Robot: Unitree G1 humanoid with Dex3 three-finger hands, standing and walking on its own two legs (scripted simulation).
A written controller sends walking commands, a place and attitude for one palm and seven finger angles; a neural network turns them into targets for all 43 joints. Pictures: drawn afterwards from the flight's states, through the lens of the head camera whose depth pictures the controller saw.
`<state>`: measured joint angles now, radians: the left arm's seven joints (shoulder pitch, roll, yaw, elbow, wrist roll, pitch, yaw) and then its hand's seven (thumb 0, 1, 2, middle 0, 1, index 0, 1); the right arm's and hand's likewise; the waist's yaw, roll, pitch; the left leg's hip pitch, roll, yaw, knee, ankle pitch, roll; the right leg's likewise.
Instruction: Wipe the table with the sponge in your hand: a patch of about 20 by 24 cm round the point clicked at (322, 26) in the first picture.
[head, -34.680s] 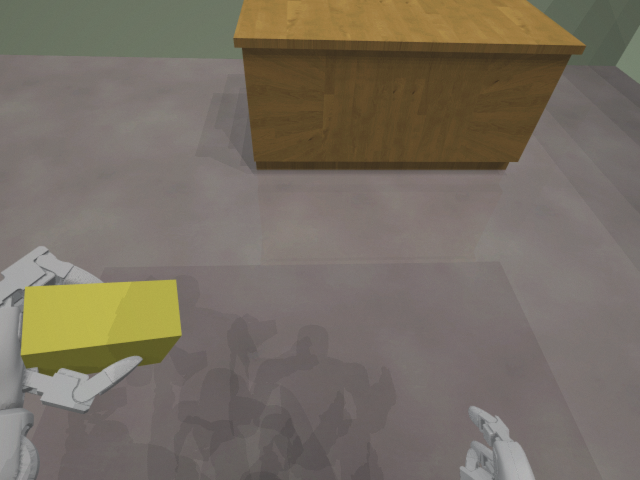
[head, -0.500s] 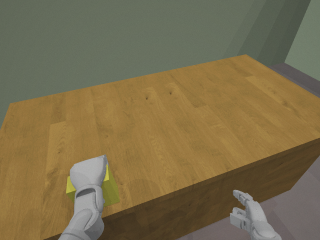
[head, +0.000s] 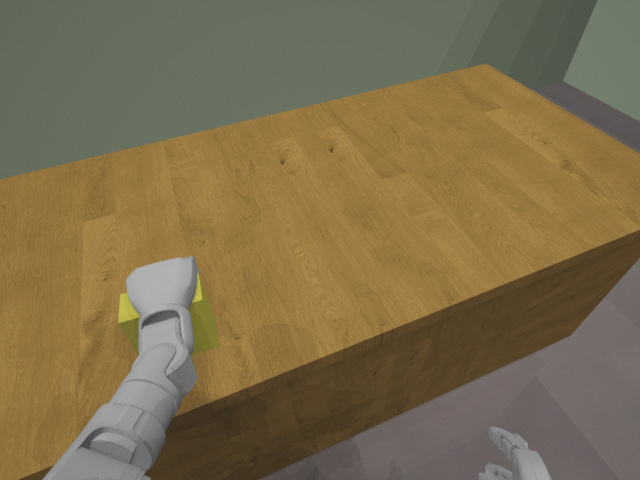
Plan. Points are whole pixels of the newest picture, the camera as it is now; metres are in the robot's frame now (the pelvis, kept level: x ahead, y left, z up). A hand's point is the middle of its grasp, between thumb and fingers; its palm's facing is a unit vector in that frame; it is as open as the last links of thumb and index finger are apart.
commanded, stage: wipe forward along the middle lane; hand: left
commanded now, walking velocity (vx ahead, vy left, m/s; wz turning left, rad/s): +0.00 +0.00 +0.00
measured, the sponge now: (176, 329) +0.33 +0.25 -0.03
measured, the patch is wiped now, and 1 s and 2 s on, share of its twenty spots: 1.00 1.00 1.00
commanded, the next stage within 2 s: slide back across to the first lane in 1.00 s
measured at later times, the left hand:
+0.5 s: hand (169, 282) +0.38 +0.27 +0.01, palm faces -0.11 +0.00 -0.99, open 9.8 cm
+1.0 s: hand (162, 259) +0.43 +0.30 +0.01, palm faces -0.12 +0.01 -0.99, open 9.7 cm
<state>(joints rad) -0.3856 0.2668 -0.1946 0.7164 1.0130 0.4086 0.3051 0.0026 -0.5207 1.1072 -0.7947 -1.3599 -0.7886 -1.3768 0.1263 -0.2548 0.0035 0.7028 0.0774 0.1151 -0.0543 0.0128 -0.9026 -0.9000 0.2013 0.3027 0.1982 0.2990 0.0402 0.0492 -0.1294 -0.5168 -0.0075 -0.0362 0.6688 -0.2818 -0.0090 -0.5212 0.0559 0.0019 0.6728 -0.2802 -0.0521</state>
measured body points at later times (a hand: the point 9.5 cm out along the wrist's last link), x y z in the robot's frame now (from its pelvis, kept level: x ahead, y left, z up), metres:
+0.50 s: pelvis +0.00 -0.01 -0.01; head +0.04 -0.02 +0.44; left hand +0.39 +0.27 +0.06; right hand +0.13 -0.26 -0.13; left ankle +0.03 +0.13 -0.72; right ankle +0.03 -0.09 -0.72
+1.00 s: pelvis +0.01 +0.02 -0.01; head +0.07 +0.02 +0.44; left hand +0.43 +0.30 +0.06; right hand +0.10 -0.24 -0.14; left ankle +0.03 +0.13 -0.72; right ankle +0.03 -0.09 -0.72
